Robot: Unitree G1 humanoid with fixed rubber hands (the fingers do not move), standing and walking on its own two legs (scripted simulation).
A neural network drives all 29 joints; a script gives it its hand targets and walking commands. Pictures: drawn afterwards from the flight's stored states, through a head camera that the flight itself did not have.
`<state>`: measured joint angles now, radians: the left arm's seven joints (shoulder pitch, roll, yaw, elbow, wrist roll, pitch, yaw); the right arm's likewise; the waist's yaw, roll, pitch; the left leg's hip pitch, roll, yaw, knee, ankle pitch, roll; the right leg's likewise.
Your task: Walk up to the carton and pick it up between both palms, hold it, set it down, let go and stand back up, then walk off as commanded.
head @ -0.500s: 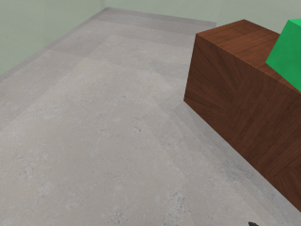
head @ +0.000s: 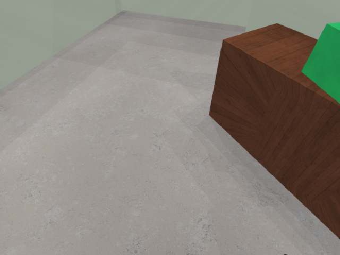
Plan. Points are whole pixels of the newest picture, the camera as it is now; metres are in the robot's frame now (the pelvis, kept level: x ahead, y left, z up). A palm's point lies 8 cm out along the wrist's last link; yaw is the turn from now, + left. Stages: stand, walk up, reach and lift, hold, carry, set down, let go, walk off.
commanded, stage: stand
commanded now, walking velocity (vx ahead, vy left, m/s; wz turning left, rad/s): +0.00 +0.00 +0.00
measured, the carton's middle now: out of the picture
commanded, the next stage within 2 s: walk up in 0.28 s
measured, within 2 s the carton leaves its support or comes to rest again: neither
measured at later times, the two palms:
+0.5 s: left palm out of the picture +0.08 +0.30 -0.12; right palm out of the picture +0.10 -0.30 -0.11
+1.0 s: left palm (88, 212) +0.26 +0.25 -0.10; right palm out of the picture +0.10 -0.38 -0.14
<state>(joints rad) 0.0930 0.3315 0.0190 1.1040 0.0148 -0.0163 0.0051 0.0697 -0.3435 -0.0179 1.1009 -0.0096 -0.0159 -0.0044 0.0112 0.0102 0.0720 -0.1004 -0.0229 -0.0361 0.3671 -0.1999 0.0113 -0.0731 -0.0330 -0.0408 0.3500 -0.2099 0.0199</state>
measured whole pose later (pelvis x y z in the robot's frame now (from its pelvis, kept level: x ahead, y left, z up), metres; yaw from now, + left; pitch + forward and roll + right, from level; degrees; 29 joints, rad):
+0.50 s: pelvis +0.00 +0.00 +0.00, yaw -2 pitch -3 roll +0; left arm 0.12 0.34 0.04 1.05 0.02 0.00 -0.02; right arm 0.08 -0.34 -0.04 1.06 -0.02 -0.02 0.00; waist 0.02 0.01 0.07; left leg -0.12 -0.02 -0.01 0.41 -0.23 0.02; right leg -0.12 -0.03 -0.01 0.41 -0.24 0.01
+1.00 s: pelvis +0.10 -0.04 -0.04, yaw -22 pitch -4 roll -2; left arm 0.35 0.38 0.09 0.79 0.02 -0.07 -0.03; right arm 0.20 -0.45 -0.09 0.78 -0.04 -0.05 0.06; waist 0.02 0.15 0.10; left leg -0.47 0.05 -0.02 0.88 -0.42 0.02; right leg -0.25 0.06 0.04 0.74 -0.41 -0.02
